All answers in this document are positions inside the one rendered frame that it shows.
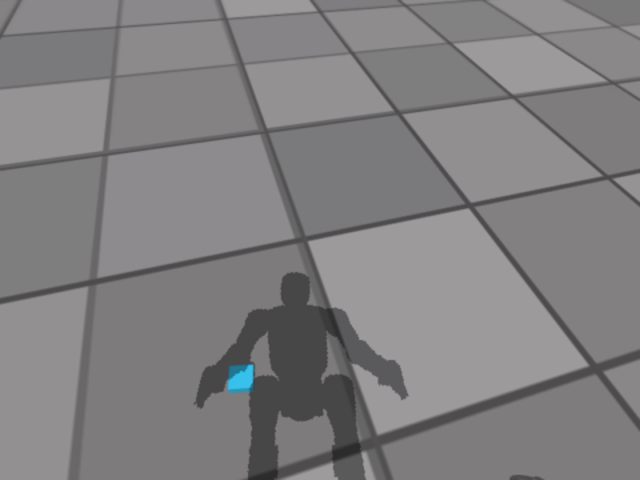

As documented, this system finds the small box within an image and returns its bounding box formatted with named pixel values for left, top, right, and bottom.
left=228, top=365, right=255, bottom=393

